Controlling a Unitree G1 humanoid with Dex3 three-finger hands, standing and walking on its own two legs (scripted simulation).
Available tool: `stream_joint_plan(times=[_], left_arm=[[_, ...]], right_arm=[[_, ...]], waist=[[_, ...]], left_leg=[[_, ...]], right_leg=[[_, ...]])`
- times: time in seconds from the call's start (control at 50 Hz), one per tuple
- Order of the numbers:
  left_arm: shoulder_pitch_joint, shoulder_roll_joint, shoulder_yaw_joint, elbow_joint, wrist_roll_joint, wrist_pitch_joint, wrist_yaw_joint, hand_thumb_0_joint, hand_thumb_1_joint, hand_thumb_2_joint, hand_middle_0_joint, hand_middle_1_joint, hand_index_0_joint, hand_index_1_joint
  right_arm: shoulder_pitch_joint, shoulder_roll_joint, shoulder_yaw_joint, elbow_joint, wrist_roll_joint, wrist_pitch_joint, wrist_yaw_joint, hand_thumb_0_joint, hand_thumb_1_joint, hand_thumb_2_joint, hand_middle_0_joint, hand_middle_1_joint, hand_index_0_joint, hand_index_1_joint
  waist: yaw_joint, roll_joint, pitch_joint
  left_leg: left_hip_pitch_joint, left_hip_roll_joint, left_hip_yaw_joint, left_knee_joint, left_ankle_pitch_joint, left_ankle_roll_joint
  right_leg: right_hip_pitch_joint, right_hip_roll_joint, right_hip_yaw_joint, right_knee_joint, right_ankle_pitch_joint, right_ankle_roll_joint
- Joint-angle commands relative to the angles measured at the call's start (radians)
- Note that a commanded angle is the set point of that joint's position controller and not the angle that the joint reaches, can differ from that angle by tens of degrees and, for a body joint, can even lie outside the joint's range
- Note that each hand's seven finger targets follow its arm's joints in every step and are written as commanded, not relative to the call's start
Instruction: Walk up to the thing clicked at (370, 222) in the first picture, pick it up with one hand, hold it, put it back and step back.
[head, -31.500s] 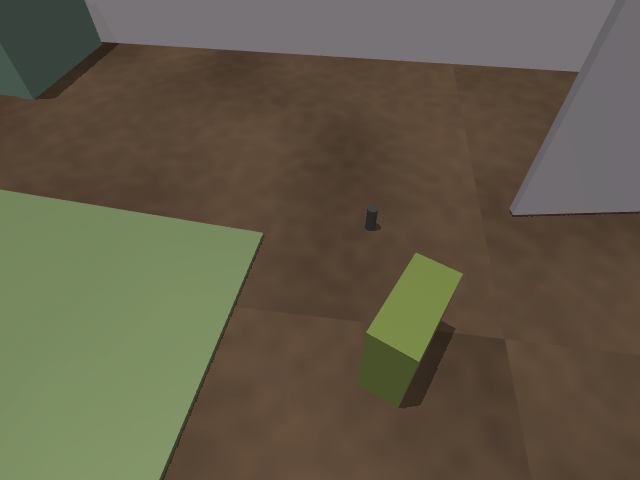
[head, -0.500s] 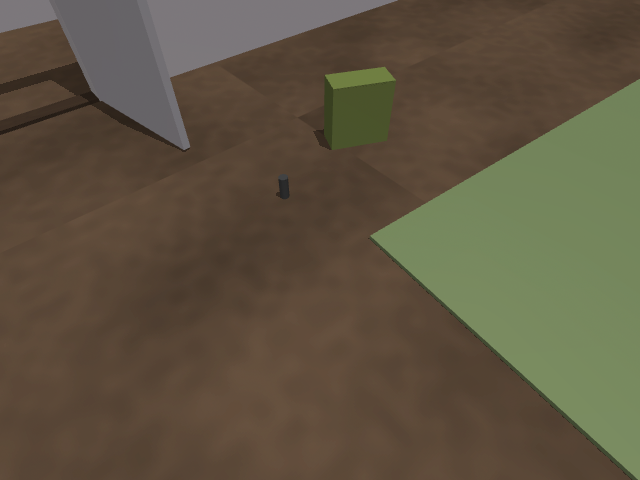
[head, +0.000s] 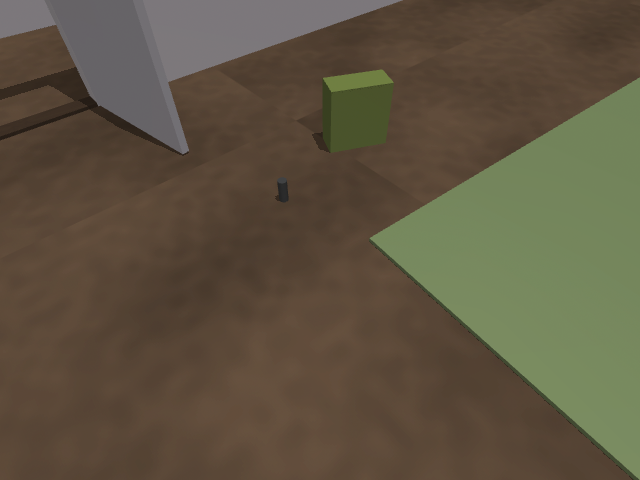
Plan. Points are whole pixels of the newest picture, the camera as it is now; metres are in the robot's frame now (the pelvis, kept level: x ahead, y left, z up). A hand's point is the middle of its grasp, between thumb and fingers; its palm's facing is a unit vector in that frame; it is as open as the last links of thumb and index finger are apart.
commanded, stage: stand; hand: left
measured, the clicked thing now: (283, 190) +1.43 +0.24 -0.73
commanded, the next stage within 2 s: walk up in 0.46 s
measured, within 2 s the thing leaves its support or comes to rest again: neither
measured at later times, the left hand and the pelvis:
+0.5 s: hand out of the picture +0.07 +0.26 -0.15, palm faces -0.01 -0.94 -0.34, open 7.4 cm; pelvis +0.00 +0.00 +0.00, yaw +0 degrees
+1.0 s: hand (87, 465) +0.18 +0.36 -0.17, palm faces +0.00 -0.95 -0.32, open 7.4 cm; pelvis +0.14 +0.08 -0.01, yaw +1 degrees
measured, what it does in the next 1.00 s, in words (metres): walks ahead: left foot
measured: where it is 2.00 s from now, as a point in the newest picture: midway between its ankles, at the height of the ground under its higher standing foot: (325, 360)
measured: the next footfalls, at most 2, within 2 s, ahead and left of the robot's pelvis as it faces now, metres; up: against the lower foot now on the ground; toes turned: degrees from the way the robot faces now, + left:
left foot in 0.80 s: +0.21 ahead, +0.20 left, +0.00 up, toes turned +6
right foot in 1.30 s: +0.45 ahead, -0.08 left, +0.00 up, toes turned -5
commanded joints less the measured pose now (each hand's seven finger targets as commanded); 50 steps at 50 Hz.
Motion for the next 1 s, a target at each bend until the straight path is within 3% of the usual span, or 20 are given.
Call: stream_joint_plan(times=[0.0, 0.42, 0.44, 0.46, 0.48, 0.5, 0.52, 0.54, 0.56, 0.62, 0.72, 0.76, 0.78, 0.8, 0.82, 0.84, 0.86, 0.88, 0.92, 0.98], left_arm=[[-0.029, 0.219, 0.046, -0.052, 0.001, -0.021, 0.011, 0.0, 0.9, 0.9, -0.2, -0.3, -0.2, -0.3], [-0.018, 0.216, 0.046, -0.053, 0.002, -0.021, 0.011, 0.0, 0.9, 0.9, -0.2, -0.3, -0.2, -0.3], [0.039, 0.321, 0.121, -0.107, 0.022, -0.037, -0.023, 0.0, 0.9, 0.9, -0.2, -0.3, -0.2, -0.3], [0.042, 0.315, 0.127, -0.101, 0.031, -0.038, -0.033, 0.0, 0.9, 0.9, -0.2, -0.3, -0.2, -0.3], [0.058, 0.314, 0.135, -0.106, 0.036, -0.04, -0.038, 0.0, 0.9, 0.9, -0.2, -0.3, -0.2, -0.3], [0.107, 0.335, 0.148, -0.103, 0.035, -0.043, -0.04, 0.0, 0.9, 0.9, -0.2, -0.3, -0.2, -0.3], [0.154, 0.364, 0.159, -0.109, 0.038, -0.054, -0.035, 0.0, 0.9, 0.9, -0.2, -0.3, -0.2, -0.3], [0.142, 0.366, 0.16, -0.126, 0.044, -0.064, -0.034, 0.0, 0.9, 0.9, -0.2, -0.3, -0.2, -0.3], [0.133, 0.368, 0.163, -0.138, 0.04, -0.066, -0.036, 0.0, 0.9, 0.9, -0.2, -0.3, -0.2, -0.3], [0.084, 0.327, 0.151, -0.166, 0.037, -0.067, -0.04, 0.0, 0.9, 0.9, -0.2, -0.3, -0.2, -0.3], [0.012, 0.34, 0.144, -0.233, 0.027, -0.059, -0.059, 0.0, 0.9, 0.9, -0.2, -0.3, -0.2, -0.3], [0.008, 0.313, 0.132, -0.241, 0.025, -0.054, -0.064, 0.0, 0.9, 0.9, -0.2, -0.3, -0.2, -0.3], [0.056, 0.264, 0.116, -0.245, 0.031, -0.052, -0.063, 0.0, 0.9, 0.9, -0.2, -0.3, -0.2, -0.3], [0.134, 0.184, 0.095, -0.244, 0.023, -0.05, -0.062, 0.0, 0.9, 0.9, -0.2, -0.3, -0.2, -0.3], [0.162, 0.201, 0.095, -0.25, 0.017, -0.043, -0.054, 0.0, 0.9, 0.9, -0.2, -0.3, -0.2, -0.3], [0.157, 0.294, 0.112, -0.236, 0.019, -0.037, -0.044, 0.0, 0.9, 0.9, -0.2, -0.3, -0.2, -0.3], [0.153, 0.312, 0.108, -0.234, 0.015, -0.041, -0.042, 0.0, 0.9, 0.9, -0.2, -0.3, -0.2, -0.3], [0.157, 0.329, 0.114, -0.21, 0.003, -0.044, -0.044, 0.0, 0.9, 0.9, -0.2, -0.3, -0.2, -0.3], [0.243, 0.322, 0.119, -0.166, -0.005, -0.042, -0.057, 0.0, 0.9, 0.9, -0.2, -0.3, -0.2, -0.3], [0.224, 0.296, 0.121, -0.183, 0.007, -0.032, -0.075, 0.0, 0.9, 0.9, -0.2, -0.3, -0.2, -0.3]], right_arm=[[-0.029, -0.211, -0.041, -0.057, 0.0, -0.019, -0.009, 0.0, -0.9, -0.9, 0.2, 0.3, 0.2, 0.3], [-0.026, -0.216, -0.044, -0.058, 0.0, -0.019, -0.008, 0.0, -0.9, -0.9, 0.2, 0.3, 0.2, 0.3], [0.041, -0.307, -0.117, -0.109, -0.018, -0.039, 0.018, 0.0, -0.9, -0.9, 0.2, 0.3, 0.2, 0.3], [0.013, -0.307, -0.124, -0.116, -0.029, -0.039, 0.03, 0.0, -0.9, -0.9, 0.2, 0.3, 0.2, 0.3], [-0.033, -0.293, -0.121, -0.136, -0.032, -0.035, 0.037, 0.0, -0.9, -0.9, 0.2, 0.3, 0.2, 0.3], [-0.102, -0.265, -0.119, -0.175, -0.032, -0.033, 0.043, 0.0, -0.9, -0.9, 0.2, 0.3, 0.2, 0.3], [-0.149, -0.242, -0.121, -0.202, -0.037, -0.035, 0.044, 0.0, -0.9, -0.9, 0.2, 0.3, 0.2, 0.3], [-0.14, -0.243, -0.123, -0.202, -0.034, -0.044, 0.042, 0.0, -0.9, -0.9, 0.2, 0.3, 0.2, 0.3], [-0.12, -0.25, -0.127, -0.204, -0.027, -0.052, 0.045, 0.0, -0.9, -0.9, 0.2, 0.3, 0.2, 0.3], [-0.035, -0.246, -0.142, -0.191, -0.033, -0.055, 0.072, 0.0, -0.9, -0.9, 0.2, 0.3, 0.2, 0.3], [0.049, -0.233, -0.155, -0.196, -0.031, -0.058, 0.086, 0.0, -0.9, -0.9, 0.2, 0.3, 0.2, 0.3], [0.192, -0.256, -0.177, -0.157, -0.03, -0.059, 0.073, 0.0, -0.9, -0.9, 0.2, 0.3, 0.2, 0.3], [0.31, -0.309, -0.199, -0.125, -0.032, -0.065, 0.061, 0.0, -0.9, -0.9, 0.2, 0.3, 0.2, 0.3], [0.397, -0.388, -0.221, -0.123, -0.045, -0.073, 0.045, 0.0, -0.9, -0.9, 0.2, 0.3, 0.2, 0.3], [0.358, -0.453, -0.221, -0.166, -0.042, -0.081, 0.041, 0.0, -0.9, -0.9, 0.2, 0.3, 0.2, 0.3], [0.22, -0.46, -0.22, -0.208, -0.009, -0.081, 0.045, 0.0, -0.9, -0.9, 0.2, 0.3, 0.2, 0.3], [0.162, -0.449, -0.213, -0.23, -0.007, -0.077, 0.048, 0.0, -0.9, -0.9, 0.2, 0.3, 0.2, 0.3], [0.124, -0.397, -0.191, -0.246, -0.009, -0.083, 0.045, 0.0, -0.9, -0.9, 0.2, 0.3, 0.2, 0.3], [0.093, -0.323, -0.165, -0.273, -0.005, -0.095, 0.045, 0.0, -0.9, -0.9, 0.2, 0.3, 0.2, 0.3], [0.127, -0.314, -0.163, -0.278, -0.002, -0.107, 0.043, 0.0, -0.9, -0.9, 0.2, 0.3, 0.2, 0.3]], waist=[[-0.004, -0.005, -0.063], [-0.001, 0.001, -0.06], [0.002, -0.019, -0.174], [0.02, -0.008, -0.085], [0.045, -0.019, -0.012], [0.083, -0.094, 0.046], [0.124, -0.171, 0.088], [0.121, -0.108, 0.106], [0.112, -0.083, 0.1], [0.055, -0.122, 0.023], [-0.007, -0.187, 0.065], [-0.082, -0.086, 0.003], [-0.135, 0.078, -0.075], [-0.16, 0.338, -0.107], [-0.129, 0.312, -0.106], [-0.083, 0.207, -0.025], [-0.055, 0.177, 0.022], [-0.031, 0.099, 0.052], [0.011, 0.115, 0.059], [0.006, 0.122, 0.083]], left_leg=[[0.005, 0.104, -0.07, -0.034, 0.178, 0.039], [0.007, 0.105, -0.067, -0.036, 0.151, 0.041], [-0.005, 0.062, -0.076, 0.059, -0.397, 0.131], [-0.17, 0.067, -0.093, 0.085, -0.527, 0.14], [-0.313, 0.04, -0.051, 0.126, -0.525, 0.12], [-0.475, 0.002, 0.03, 0.264, -0.423, 0.092], [-0.615, -0.004, 0.061, 0.471, -0.314, 0.07], [-0.664, 0.04, -0.005, 0.506, -0.277, 0.061], [-0.652, 0.064, -0.026, 0.485, -0.276, 0.064], [-0.507, 0.061, 0.02, 0.449, -0.259, 0.044], [-0.152, 0.052, 0.099, 0.256, -0.037, 0.024], [0.102, 0.011, 0.15, 0.228, 0.02, 0.032], [0.295, 0.01, 0.107, 0.216, -0.091, 0.062], [0.365, 0.172, -0.165, 0.053, -0.431, 0.112], [0.24, 0.38, -0.638, -0.16, -0.749, 0.172], [0.078, 0.428, -0.669, -0.224, -0.826, 0.238], [0.002, 0.425, -0.61, -0.218, -0.768, 0.257], [-0.035, 0.353, -0.428, -0.164, -0.611, 0.224], [-0.081, 0.257, -0.198, -0.138, -0.431, 0.178], [-0.129, 0.248, -0.123, -0.187, -0.373, 0.191]], right_leg=[[0.0, -0.126, 0.095, -0.052, 0.145, -0.013], [-0.008, -0.125, 0.104, -0.056, 0.127, -0.017], [0.028, -0.084, 0.088, 0.041, -0.379, -0.055], [-0.005, -0.117, 0.142, 0.058, -0.513, -0.079], [0.007, -0.153, 0.198, 0.007, -0.587, -0.1], [0.076, -0.235, 0.307, -0.098, -0.667, -0.146], [0.13, -0.376, 0.46, -0.22, -0.648, -0.213], [0.161, -0.438, 0.502, -0.221, -0.506, -0.262], [0.184, -0.431, 0.48, -0.204, -0.42, -0.273], [0.142, -0.278, 0.27, -0.189, -0.414, -0.198], [-0.201, -0.208, 0.087, -0.089, -0.308, -0.153], [-0.328, -0.165, 0.025, 0.088, -0.251, -0.129], [-0.42, -0.118, -0.012, 0.361, -0.165, -0.112], [-0.579, 0.004, -0.044, 0.693, -0.373, -0.075], [-0.633, 0.072, 0.105, 0.852, -0.388, -0.048], [-0.571, -0.007, 0.176, 0.884, -0.34, -0.065], [-0.558, -0.043, 0.185, 0.891, -0.288, -0.064], [-0.542, -0.062, 0.205, 0.848, -0.208, -0.048], [-0.474, -0.09, 0.165, 0.749, -0.122, -0.031], [-0.442, -0.095, 0.115, 0.672, -0.037, 0.014]])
